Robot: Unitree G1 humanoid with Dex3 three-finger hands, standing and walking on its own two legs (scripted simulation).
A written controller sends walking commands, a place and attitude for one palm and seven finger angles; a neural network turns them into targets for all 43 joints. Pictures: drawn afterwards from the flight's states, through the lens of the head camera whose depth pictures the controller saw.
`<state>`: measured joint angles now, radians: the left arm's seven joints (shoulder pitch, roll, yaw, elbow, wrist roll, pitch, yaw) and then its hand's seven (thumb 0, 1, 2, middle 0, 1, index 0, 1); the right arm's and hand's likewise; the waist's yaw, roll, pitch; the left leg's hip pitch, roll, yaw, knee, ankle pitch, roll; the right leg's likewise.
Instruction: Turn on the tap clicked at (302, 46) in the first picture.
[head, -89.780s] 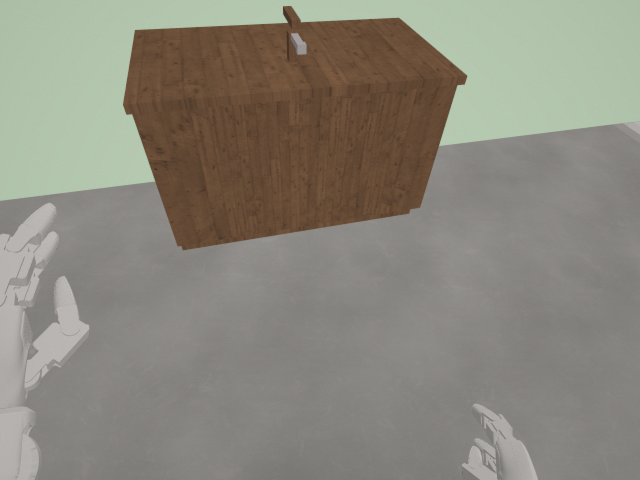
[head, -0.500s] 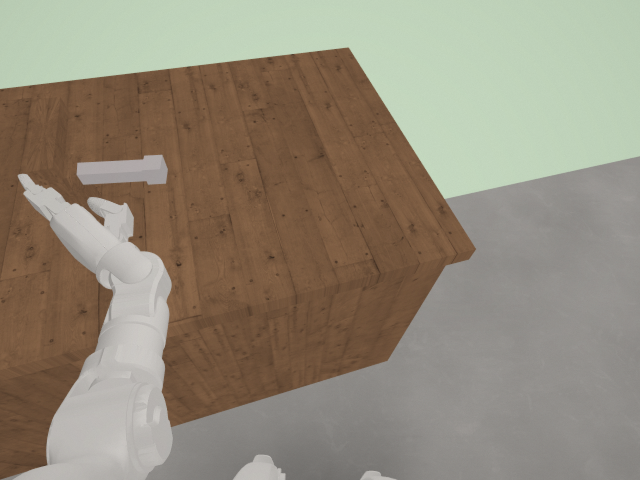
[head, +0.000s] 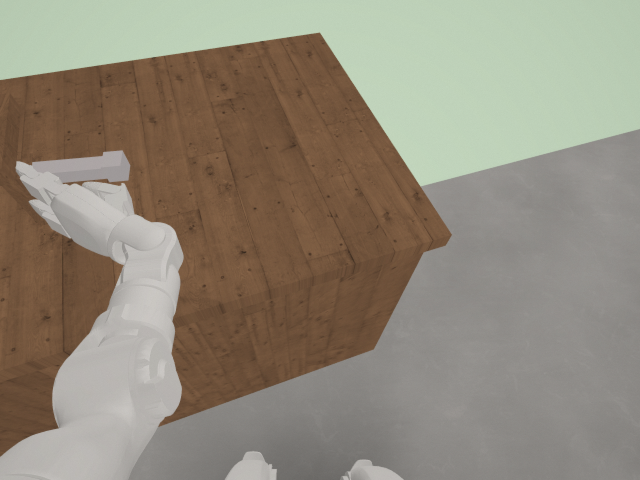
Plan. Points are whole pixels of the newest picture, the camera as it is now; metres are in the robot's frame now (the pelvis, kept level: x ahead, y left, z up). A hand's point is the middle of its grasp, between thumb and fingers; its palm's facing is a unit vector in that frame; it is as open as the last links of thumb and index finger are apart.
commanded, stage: push the lever round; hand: left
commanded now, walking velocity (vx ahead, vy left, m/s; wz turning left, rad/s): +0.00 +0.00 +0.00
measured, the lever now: (116, 166) +0.51 +0.25 +0.08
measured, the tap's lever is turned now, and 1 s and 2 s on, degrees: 80 81 81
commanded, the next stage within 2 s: none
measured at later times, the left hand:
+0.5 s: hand (127, 187) +0.48 +0.23 +0.07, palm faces +0.88 -0.46 -0.15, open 8.3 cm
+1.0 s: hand (127, 185) +0.48 +0.23 +0.07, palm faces +0.88 -0.45 -0.16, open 8.3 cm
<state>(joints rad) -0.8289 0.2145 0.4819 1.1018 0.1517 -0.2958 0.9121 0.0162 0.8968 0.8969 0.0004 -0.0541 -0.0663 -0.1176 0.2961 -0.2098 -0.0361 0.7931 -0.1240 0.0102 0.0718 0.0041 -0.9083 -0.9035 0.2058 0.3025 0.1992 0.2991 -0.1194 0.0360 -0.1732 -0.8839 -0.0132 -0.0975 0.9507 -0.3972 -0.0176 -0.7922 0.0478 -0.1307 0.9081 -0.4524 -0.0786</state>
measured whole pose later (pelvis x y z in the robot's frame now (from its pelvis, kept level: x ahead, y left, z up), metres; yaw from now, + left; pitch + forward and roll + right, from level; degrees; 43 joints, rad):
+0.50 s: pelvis +0.00 -0.02 +0.00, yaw +0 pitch +20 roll -2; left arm -0.88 0.28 0.52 1.17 0.17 -0.28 0.96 0.02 0.90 0.90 0.00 0.00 -0.04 -0.10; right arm 0.32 -0.22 -0.03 0.79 -0.12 -0.01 0.06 0.00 -0.91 -0.90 0.21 0.30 0.20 0.30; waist -0.15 0.03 -0.18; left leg -0.91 0.00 -0.12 0.94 -0.39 -0.03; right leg -0.81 0.06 -0.15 0.89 -0.44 -0.10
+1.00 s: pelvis +0.00 -0.03 +0.00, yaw +0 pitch +21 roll -1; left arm -0.90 0.33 0.54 1.20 0.17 -0.28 0.95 0.02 0.90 0.90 0.00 0.00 -0.04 -0.10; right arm 0.33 -0.23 -0.01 0.78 -0.11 -0.04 0.04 0.00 -0.91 -0.90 0.21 0.30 0.20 0.30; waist -0.17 0.03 -0.18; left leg -0.92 0.01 -0.11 0.93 -0.38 -0.01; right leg -0.83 0.08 -0.15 0.89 -0.43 -0.11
